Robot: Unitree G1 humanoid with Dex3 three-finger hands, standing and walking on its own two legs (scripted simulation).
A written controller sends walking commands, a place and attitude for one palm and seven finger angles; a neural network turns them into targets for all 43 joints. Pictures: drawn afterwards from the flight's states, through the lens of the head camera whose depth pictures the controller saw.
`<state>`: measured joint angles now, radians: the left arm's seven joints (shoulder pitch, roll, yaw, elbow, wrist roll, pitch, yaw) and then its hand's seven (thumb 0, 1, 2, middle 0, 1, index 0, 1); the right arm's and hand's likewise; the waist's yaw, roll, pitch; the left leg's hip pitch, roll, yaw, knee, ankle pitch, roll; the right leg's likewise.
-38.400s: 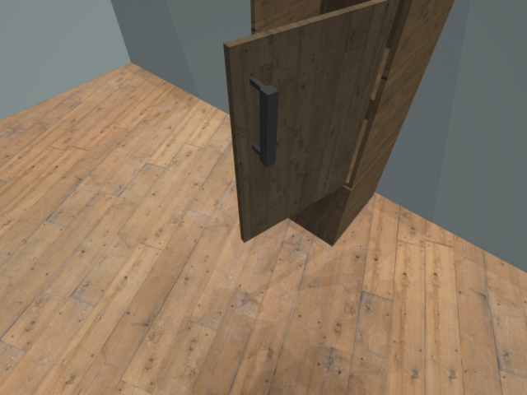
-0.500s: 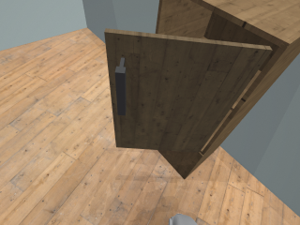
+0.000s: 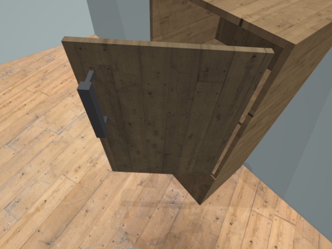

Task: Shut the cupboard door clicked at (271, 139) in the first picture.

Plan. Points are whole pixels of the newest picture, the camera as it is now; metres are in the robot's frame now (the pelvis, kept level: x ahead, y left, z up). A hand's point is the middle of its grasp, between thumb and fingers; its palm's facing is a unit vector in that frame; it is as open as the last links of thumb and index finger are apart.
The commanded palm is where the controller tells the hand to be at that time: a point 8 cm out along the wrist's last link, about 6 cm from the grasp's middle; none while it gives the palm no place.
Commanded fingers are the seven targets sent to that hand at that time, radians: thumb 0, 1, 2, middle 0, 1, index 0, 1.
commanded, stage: come to a stop and stand still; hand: left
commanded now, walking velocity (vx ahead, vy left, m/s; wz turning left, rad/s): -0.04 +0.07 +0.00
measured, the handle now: (96, 106) +0.41 +0.20 +0.10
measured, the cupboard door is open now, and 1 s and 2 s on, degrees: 48 48 48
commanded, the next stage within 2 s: look again from close up in 1.74 s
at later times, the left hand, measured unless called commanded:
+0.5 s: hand out of the picture -0.03 +0.22 -0.16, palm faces +0.01 -0.96 -0.28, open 7.4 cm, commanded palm none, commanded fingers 0.00 0.90 0.90 -0.20 -0.30 -0.20 -0.30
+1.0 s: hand out of the picture +0.01 +0.17 -0.16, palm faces -0.03 -0.98 -0.21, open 7.3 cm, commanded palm none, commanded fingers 0.00 0.90 0.90 -0.20 -0.30 -0.20 -0.30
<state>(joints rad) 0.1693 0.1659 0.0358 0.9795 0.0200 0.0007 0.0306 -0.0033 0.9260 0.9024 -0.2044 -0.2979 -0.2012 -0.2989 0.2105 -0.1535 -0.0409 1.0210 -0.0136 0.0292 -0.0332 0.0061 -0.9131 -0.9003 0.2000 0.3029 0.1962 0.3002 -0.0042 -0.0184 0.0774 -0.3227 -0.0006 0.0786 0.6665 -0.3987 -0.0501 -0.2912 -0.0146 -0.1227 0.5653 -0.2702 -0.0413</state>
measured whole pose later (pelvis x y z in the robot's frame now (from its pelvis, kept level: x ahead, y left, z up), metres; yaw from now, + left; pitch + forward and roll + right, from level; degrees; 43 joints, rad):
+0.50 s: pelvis -0.03 +0.02 +0.00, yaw -1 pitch -1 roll +0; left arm 0.35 0.18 0.00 1.01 0.03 0.01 0.03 0.01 0.91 0.90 -0.20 -0.30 -0.20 -0.30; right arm 0.24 -0.21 -0.02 0.93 -0.03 0.01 0.00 -0.01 -0.93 -0.90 0.20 0.30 0.20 0.30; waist 0.02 0.06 0.00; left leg -0.28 -0.05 0.13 0.51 -0.21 0.09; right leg -0.28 -0.05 0.01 0.57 -0.28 0.01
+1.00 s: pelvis -0.01 -0.01 +0.01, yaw -1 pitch +0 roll +1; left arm 0.28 0.15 -0.02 1.09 0.01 -0.02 0.03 0.01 0.93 0.90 -0.20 -0.30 -0.20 -0.30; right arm 0.32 -0.15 0.01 1.10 -0.02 -0.02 -0.02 0.01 -0.91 -0.90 0.20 0.30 0.20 0.30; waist -0.02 0.02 0.04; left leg -0.23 -0.02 0.11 0.43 -0.20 0.05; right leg -0.22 -0.01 0.01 0.48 -0.26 0.00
